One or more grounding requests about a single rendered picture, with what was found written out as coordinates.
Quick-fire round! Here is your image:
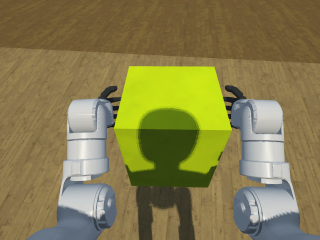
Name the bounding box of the robot left hand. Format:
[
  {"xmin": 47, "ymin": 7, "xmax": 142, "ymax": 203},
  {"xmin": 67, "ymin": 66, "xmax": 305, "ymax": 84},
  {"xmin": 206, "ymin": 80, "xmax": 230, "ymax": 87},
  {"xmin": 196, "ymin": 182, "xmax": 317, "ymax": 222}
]
[{"xmin": 98, "ymin": 85, "xmax": 122, "ymax": 128}]

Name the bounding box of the right robot forearm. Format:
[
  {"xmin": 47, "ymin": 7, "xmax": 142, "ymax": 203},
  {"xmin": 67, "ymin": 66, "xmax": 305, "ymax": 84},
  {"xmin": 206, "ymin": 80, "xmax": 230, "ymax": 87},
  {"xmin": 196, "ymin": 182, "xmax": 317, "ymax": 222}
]
[{"xmin": 231, "ymin": 99, "xmax": 300, "ymax": 225}]

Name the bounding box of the left robot upper arm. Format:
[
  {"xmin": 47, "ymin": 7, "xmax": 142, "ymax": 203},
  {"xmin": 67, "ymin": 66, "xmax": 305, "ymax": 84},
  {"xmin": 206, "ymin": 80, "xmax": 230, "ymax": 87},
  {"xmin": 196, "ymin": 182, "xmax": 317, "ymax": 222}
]
[{"xmin": 26, "ymin": 183, "xmax": 117, "ymax": 240}]

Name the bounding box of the carton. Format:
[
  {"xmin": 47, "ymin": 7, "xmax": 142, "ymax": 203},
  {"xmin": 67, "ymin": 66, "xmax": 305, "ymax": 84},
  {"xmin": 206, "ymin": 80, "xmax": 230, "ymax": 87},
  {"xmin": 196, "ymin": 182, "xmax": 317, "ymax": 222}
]
[{"xmin": 114, "ymin": 66, "xmax": 232, "ymax": 188}]

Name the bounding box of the robot right hand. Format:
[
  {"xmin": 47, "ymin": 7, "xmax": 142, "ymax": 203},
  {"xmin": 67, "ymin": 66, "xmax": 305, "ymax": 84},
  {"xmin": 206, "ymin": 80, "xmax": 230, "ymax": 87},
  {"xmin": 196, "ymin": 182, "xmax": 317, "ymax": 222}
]
[{"xmin": 223, "ymin": 85, "xmax": 247, "ymax": 129}]

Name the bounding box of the right robot upper arm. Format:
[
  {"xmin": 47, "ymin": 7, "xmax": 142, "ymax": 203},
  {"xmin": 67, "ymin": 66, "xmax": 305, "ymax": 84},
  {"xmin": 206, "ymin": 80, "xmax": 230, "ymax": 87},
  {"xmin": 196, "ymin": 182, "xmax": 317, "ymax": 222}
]
[{"xmin": 233, "ymin": 186, "xmax": 320, "ymax": 240}]

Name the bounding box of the left robot forearm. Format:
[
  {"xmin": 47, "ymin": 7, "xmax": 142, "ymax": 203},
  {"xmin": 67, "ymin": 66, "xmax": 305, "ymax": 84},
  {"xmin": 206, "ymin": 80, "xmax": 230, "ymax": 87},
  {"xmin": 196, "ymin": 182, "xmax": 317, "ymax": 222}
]
[{"xmin": 56, "ymin": 98, "xmax": 114, "ymax": 221}]

